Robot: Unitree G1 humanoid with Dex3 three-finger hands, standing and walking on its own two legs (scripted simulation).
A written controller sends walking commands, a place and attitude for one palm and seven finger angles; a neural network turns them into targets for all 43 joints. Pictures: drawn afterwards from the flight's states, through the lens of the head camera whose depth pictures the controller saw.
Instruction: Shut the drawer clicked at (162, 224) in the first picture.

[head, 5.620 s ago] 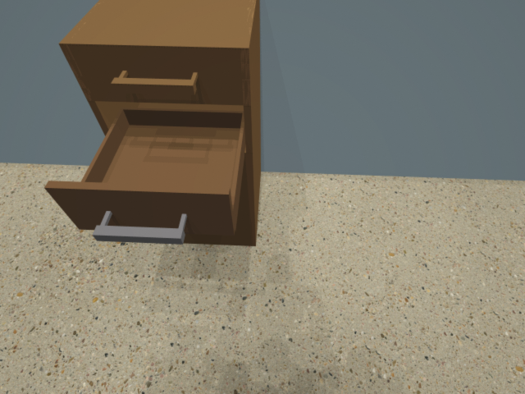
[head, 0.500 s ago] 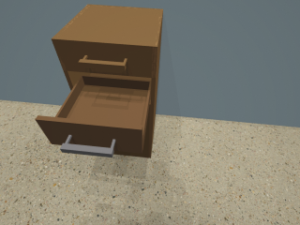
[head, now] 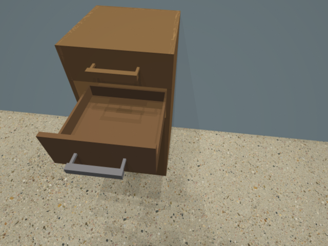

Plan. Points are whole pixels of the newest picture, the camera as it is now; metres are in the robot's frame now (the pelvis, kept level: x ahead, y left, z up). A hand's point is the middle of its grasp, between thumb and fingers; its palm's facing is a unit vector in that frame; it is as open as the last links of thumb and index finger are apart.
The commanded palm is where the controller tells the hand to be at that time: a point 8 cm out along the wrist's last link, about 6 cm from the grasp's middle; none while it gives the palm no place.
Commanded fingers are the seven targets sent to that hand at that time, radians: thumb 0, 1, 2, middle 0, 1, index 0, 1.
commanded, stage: shuffle to correct the standing spot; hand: left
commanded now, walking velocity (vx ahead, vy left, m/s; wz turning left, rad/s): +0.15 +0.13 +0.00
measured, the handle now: (96, 165) +0.38 +0.25 -0.11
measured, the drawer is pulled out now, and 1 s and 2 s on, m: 0.30 0.30 0.30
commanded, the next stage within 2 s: come to a stop and stand still in 0.18 s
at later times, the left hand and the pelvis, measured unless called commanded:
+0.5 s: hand out of the picture +0.10 +0.22 -0.18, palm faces +0.03 -0.98 -0.21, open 7.3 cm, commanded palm none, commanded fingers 0.00 0.90 0.90 -0.20 -0.30 -0.20 -0.30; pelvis +0.07 +0.04 -0.01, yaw +0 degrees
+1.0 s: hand out of the picture +0.05 +0.21 -0.17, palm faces -0.03 -0.97 -0.22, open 7.3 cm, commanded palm none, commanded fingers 0.00 0.90 0.90 -0.20 -0.30 -0.20 -0.30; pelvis +0.04 +0.03 +0.00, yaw -1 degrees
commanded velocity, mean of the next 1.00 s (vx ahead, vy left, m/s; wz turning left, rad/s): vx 0.00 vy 0.02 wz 0.00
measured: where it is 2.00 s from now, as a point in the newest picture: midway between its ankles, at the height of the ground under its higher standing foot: outside the picture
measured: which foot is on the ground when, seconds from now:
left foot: down 0.00-1.00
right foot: down 0.00-1.00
